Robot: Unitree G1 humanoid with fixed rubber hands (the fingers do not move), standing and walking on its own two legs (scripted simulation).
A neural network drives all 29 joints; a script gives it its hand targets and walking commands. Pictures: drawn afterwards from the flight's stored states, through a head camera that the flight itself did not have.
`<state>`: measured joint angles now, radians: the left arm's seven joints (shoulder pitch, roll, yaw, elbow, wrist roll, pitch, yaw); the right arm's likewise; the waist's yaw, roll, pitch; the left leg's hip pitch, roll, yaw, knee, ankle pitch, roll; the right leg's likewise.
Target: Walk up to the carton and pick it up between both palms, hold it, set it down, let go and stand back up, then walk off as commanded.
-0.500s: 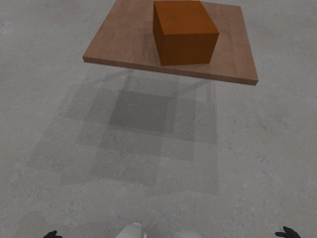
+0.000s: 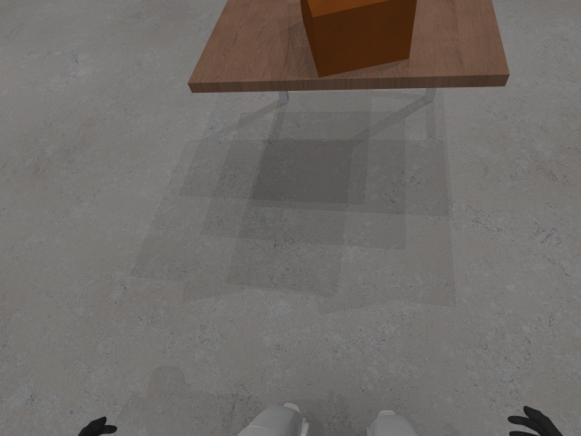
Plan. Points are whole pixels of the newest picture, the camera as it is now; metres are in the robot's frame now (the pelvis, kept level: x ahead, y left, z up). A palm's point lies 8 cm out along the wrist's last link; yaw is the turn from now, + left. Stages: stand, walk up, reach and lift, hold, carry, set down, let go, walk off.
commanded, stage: walk off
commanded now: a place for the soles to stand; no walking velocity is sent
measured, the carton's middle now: (350, 9) +1.10 -0.05 -0.05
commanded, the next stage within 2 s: stand in 1.46 s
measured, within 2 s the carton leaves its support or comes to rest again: neither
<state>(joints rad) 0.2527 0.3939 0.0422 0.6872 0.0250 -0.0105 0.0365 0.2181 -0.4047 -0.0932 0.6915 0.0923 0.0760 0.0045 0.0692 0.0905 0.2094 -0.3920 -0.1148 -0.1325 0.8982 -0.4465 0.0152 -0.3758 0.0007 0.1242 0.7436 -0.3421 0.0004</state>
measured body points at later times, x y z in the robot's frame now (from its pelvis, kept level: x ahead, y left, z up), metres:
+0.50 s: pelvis -0.09 -0.01 +0.00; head -0.06 -0.03 +0.45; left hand -0.03 +0.31 -0.09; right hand +0.04 -0.32 -0.11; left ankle -0.02 +0.15 -0.69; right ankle -0.10 -0.09 -0.72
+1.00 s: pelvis -0.07 +0.01 +0.01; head -0.04 +0.01 +0.46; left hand +0.01 +0.33 -0.09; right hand +0.07 -0.30 -0.09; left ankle -0.05 +0.16 -0.72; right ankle -0.09 -0.09 -0.72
